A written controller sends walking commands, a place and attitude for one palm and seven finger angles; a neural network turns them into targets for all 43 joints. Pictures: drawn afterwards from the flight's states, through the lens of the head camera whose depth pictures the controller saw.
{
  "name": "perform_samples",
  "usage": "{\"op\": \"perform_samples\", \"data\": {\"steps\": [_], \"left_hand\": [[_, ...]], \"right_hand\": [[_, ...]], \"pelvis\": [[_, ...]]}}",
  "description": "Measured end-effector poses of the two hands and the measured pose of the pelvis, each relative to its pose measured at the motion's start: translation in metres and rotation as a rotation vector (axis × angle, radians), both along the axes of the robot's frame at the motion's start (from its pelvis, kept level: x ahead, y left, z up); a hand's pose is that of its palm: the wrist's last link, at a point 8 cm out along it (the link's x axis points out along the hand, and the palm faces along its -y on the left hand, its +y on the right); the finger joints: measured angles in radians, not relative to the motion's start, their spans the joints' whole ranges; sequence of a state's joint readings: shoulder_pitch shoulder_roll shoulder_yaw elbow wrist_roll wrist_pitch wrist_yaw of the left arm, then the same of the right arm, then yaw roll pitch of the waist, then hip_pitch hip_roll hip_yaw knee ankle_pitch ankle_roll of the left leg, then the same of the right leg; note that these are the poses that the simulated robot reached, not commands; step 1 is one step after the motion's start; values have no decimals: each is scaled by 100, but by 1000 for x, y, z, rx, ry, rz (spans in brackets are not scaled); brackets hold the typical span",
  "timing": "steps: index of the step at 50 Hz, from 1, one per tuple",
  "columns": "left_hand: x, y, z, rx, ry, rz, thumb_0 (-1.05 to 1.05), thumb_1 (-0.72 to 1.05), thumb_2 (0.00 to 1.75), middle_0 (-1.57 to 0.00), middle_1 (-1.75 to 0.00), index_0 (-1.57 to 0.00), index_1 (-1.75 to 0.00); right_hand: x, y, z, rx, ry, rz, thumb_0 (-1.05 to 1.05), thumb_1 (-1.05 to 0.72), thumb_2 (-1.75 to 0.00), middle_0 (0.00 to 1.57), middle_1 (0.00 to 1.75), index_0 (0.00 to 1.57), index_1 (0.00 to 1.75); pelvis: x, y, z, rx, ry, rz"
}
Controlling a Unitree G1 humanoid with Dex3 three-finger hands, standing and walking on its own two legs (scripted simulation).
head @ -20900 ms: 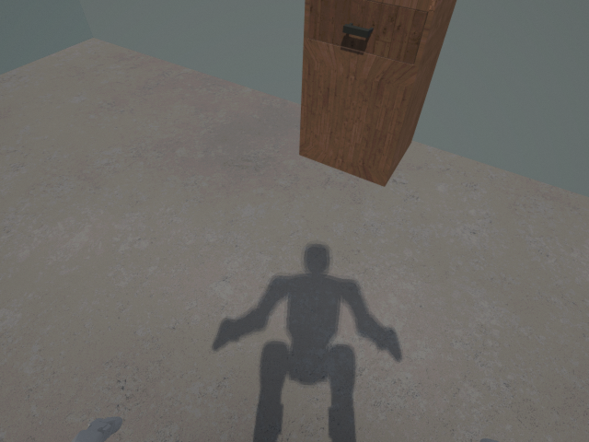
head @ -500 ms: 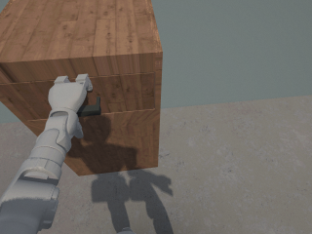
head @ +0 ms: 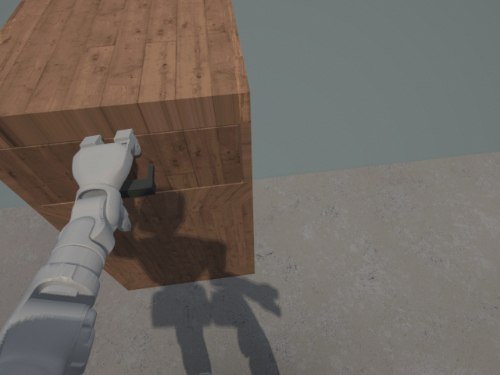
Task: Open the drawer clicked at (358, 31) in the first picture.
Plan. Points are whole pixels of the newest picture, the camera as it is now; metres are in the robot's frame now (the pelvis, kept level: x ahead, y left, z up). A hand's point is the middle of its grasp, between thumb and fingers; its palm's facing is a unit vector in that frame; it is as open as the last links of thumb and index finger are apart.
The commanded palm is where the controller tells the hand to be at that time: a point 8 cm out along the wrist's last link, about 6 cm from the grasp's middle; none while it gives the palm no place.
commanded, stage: re-aim the fingers above the handle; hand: left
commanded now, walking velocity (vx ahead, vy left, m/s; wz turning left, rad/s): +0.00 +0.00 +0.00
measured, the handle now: (129, 180) +0.49 +0.24 -0.02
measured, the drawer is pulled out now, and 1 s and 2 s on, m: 0.00 0.00 0.00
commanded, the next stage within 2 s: lower the fingers behind the handle in 0.36 s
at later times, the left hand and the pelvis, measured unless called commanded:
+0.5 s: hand (114, 180) +0.44 +0.24 +0.05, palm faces -0.01 +0.00 -1.00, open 13.7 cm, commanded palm +0.41 +0.24 +0.10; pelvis +0.00 -0.01 +0.00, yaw +1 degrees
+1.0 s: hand (114, 200) +0.43 +0.25 +0.00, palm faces -0.03 -0.03 -1.00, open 13.8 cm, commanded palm +0.41 +0.24 +0.06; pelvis -0.01 +0.01 -0.01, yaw +1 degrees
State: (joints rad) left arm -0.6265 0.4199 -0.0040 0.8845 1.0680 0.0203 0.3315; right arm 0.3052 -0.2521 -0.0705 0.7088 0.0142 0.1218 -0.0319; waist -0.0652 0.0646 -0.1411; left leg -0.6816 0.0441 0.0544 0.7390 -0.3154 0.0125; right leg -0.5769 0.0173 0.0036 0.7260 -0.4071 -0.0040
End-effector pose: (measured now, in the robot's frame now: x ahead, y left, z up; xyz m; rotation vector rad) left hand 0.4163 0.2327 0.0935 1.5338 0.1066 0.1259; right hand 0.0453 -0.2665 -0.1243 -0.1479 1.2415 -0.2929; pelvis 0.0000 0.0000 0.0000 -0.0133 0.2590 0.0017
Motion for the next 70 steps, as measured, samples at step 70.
{"op": "perform_samples", "data": {"steps": [70], "left_hand": [[-2,11,-49,9,30,-48,0,-48,30,-28,-125,-31,-120]], "right_hand": [[-45,15,-14,-27,102,-3,0,-91,-90,20,30,21,30]], "pelvis": [[-17,15,-21,-25,75,8]]}}
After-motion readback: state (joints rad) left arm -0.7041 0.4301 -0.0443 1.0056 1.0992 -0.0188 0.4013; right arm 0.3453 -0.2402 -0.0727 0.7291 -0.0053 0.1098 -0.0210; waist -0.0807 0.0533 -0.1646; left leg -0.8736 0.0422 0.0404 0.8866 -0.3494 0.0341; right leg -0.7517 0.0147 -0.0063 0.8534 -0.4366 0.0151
